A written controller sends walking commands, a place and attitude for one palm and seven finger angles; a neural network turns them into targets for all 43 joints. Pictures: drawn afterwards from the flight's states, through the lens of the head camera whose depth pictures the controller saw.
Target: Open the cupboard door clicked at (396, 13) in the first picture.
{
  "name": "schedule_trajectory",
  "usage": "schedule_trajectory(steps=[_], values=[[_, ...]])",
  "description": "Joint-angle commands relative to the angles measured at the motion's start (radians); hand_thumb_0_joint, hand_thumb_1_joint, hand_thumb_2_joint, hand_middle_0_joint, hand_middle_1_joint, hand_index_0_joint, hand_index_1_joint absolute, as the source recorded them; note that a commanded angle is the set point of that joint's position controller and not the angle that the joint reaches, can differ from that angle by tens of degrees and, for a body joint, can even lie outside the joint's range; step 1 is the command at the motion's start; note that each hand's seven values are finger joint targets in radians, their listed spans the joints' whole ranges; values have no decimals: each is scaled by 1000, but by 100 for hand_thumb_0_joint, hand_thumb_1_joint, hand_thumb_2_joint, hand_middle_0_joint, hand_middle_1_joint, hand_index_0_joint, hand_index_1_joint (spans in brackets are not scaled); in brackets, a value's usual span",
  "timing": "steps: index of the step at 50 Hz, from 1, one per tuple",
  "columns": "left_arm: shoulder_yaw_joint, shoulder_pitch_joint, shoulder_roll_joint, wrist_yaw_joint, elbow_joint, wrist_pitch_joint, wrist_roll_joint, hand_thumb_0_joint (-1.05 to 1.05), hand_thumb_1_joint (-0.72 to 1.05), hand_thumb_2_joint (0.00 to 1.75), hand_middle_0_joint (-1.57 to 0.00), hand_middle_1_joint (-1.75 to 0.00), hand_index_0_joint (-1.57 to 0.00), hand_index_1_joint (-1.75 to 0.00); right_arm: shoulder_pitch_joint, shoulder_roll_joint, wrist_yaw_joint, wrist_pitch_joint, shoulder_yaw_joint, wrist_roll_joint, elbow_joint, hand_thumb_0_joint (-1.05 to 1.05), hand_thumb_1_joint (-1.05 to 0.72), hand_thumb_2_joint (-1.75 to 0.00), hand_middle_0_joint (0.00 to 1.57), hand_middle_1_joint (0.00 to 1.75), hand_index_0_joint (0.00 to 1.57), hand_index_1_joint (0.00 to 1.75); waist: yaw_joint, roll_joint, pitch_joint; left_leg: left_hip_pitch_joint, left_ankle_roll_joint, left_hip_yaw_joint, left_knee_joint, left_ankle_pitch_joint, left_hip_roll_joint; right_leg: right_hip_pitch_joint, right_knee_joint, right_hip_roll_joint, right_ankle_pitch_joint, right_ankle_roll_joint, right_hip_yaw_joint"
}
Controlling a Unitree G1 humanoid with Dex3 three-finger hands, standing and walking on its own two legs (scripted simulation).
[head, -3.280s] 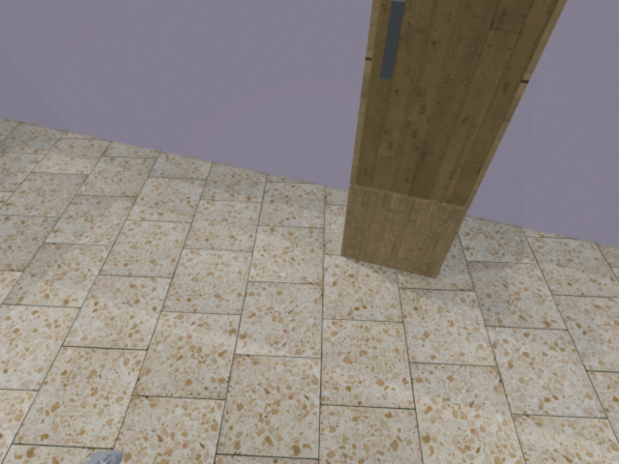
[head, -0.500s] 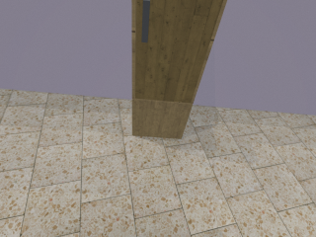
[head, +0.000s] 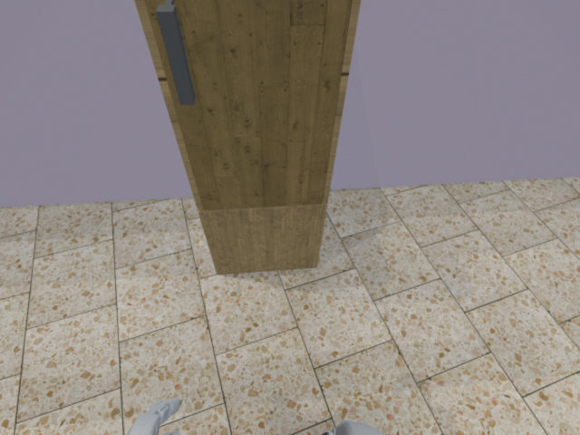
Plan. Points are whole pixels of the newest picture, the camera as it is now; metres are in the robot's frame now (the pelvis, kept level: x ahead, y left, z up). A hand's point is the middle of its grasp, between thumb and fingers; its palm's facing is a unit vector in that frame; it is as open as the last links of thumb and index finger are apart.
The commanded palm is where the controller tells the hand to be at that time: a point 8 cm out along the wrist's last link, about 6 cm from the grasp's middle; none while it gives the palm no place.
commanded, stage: take the last steps up to it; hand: left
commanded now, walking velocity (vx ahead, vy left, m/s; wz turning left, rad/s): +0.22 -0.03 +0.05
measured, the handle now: (179, 53) +0.70 +0.19 +0.15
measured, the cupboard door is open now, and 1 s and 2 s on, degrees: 0 0 0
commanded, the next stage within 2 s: come to a stop and stand still in 0.18 s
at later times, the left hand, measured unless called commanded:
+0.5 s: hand out of the picture +0.15 +0.19 -0.16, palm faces +0.07 -0.98 -0.16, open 7.3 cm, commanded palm none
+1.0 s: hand (182, 420) +0.17 +0.16 -0.14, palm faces +0.12 -0.96 -0.26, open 7.4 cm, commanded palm none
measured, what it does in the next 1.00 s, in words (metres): walks ahead: left foot, then right foot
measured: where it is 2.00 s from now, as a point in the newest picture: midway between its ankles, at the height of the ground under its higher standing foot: outside the picture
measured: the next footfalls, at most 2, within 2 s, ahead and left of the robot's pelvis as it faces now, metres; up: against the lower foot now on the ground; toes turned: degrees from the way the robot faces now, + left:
left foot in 0.28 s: +0.20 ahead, +0.12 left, +0.00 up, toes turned +12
right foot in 0.66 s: +0.23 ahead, -0.15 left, +0.00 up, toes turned -4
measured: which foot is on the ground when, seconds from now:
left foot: up 0.00-0.26, down 0.28-0.66, up 0.68-1.00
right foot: down 0.00-0.28, up 0.30-0.64, down 0.66-1.00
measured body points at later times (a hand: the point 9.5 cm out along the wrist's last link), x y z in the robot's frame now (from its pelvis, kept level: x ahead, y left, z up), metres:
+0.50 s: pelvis +0.15 +0.01 +0.02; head +0.17 +0.03 +0.47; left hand +0.15 +0.24 -0.15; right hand +0.21 -0.22 -0.12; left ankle +0.16 +0.11 -0.72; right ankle +0.15 -0.13 -0.68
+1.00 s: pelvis +0.12 -0.03 +0.02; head +0.15 -0.05 +0.47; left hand +0.16 +0.21 -0.12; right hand +0.21 -0.27 -0.14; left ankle +0.07 +0.12 -0.66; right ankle +0.19 -0.14 -0.72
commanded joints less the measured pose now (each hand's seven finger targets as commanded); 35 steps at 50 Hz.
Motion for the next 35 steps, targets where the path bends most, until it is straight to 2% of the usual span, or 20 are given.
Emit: schedule_trajectory(steps=[1,4,5,10,11,12,13,14,15,16,17,19,21,24,29,31,32,33,34,35], values=[[36,222,146,36,35,9,-12,0,90,90,-20,-30,-20,-30,-104,-98,-5,-20,-38,-7,-136,0,-90,-90,20,30,20,30,107,-79,-77,-443,24,-89,378,121,51,292,-393,-333,-76,-145,371],[7,169,78,42,24,-2,0,0,90,90,-20,-30,-20,-30,-57,-56,0,9,-26,-15,-128,0,-90,-90,20,30,20,30,28,-94,-29,-312,-5,-43,178,150,53,85,-415,-260,78,-111,176],[10,162,62,44,5,-1,2,0,90,90,-20,-30,-20,-30,-55,-45,1,16,-26,-16,-138,0,-90,-90,20,30,20,30,22,-115,-26,-275,-9,-30,105,161,50,48,-418,-249,67,-113,150],[15,175,125,30,7,13,-3,0,90,90,-20,-30,-20,-30,-122,-74,16,-1,-21,-17,-181,0,-90,-90,20,30,20,30,33,-132,-26,-134,-7,45,-218,257,-10,59,-364,-201,-60,-102,126],[17,169,129,29,11,19,-2,0,90,90,-20,-30,-20,-30,-100,-83,16,-5,-23,-18,-176,0,-90,-90,20,30,20,30,15,-130,-29,-64,-5,55,-286,289,-19,35,-328,-189,-122,-86,116],[15,173,120,27,11,25,-5,0,90,90,-20,-30,-20,-30,-69,-110,15,-11,-25,-19,-164,0,-90,-90,20,30,20,30,3,-71,-30,35,-9,64,-363,310,-31,-8,-268,-161,-177,-68,106],[10,192,96,21,7,32,-8,0,90,90,-20,-30,-20,-30,-22,-163,11,-18,-33,-22,-150,0,-90,-90,20,30,20,30,-13,69,-40,96,3,-20,-459,264,13,-37,-121,-97,-209,-37,68],[4,213,43,14,-11,36,-15,0,90,90,-20,-30,-20,-30,33,-255,3,-25,-49,-33,-147,0,-90,-90,20,30,20,30,-24,290,-40,132,89,-320,-633,223,216,-146,135,13,-296,18,-9],[1,183,61,18,-34,37,-9,0,90,90,-20,-30,-20,-30,26,-302,-9,-18,-52,-34,-150,0,-90,-90,20,30,20,30,-26,325,-23,82,165,-489,-731,287,328,-181,334,42,-424,29,41],[4,184,78,25,-25,48,-4,0,90,90,-20,-30,-20,-30,-49,-282,-24,-16,-41,-29,-165,0,-90,-90,20,30,20,30,8,283,-7,1,185,-462,-713,440,340,-163,418,-10,-386,31,129],[3,196,70,26,0,49,-7,0,90,90,-20,-30,-20,-30,-139,-240,-30,-18,-23,-26,-189,0,-90,-90,20,30,20,30,42,182,3,-51,181,-360,-684,617,299,-109,413,-41,-322,43,160],[-8,262,45,30,39,61,-15,0,90,90,-20,-30,-20,-30,-247,-221,-41,-25,-7,-17,-204,0,-90,-90,20,30,20,30,87,107,-64,0,163,-169,-617,957,231,-14,296,-51,-253,71,159],[-9,272,57,37,38,81,-18,0,90,90,-20,-30,-20,-30,-269,-236,-45,-12,-18,-5,-198,0,-90,-90,20,30,20,30,84,109,-89,54,159,-95,-578,1106,213,19,213,-37,-212,79,130],[4,256,68,43,3,99,-8,0,90,90,-20,-30,-20,-30,-261,-260,-45,13,-49,-6,-197,0,-90,-90,20,30,20,30,67,125,-120,108,171,-76,-552,1138,217,-3,218,-14,-209,76,111],[20,256,66,45,-26,96,-9,0,90,90,-20,-30,-20,-30,-331,-273,-33,37,-75,-14,-217,0,-90,-90,20,30,20,30,81,193,-133,57,143,-57,-502,968,203,69,97,-8,-152,59,103],[24,307,81,44,-13,83,-4,0,90,90,-20,-30,-20,-30,-347,-259,-23,45,-76,-10,-223,0,-90,-90,20,30,20,30,111,124,-130,-16,87,-31,-426,739,144,182,-101,-7,50,62,83],[28,314,127,48,-18,71,4,0,90,90,-20,-30,-20,-30,-322,-221,-16,46,-74,-4,-226,0,-90,-90,20,30,20,30,111,-15,-145,-59,30,21,-313,512,62,236,-215,-89,287,54,163],[39,294,215,55,-27,62,14,0,90,90,-20,-30,-20,-30,-289,-148,-8,48,-63,1,-247,0,-90,-90,20,30,20,30,96,-279,-135,-230,-22,69,-142,63,-86,292,-248,-300,622,-29,405],[35,320,234,51,-37,66,4,0,90,90,-20,-30,-20,-30,-304,-159,-12,67,-67,3,-255,0,-90,-90,20,30,20,30,128,-218,-145,-215,-13,-51,16,-104,-110,214,-268,-388,681,-119,409],[36,286,227,54,-37,66,4,0,90,90,-20,-30,-20,-30,-319,-144,-15,83,-64,-2,-255,0,-90,-90,20,30,20,30,111,-226,-146,-248,-13,-109,137,-94,-115,187,-270,-363,627,-138,424]])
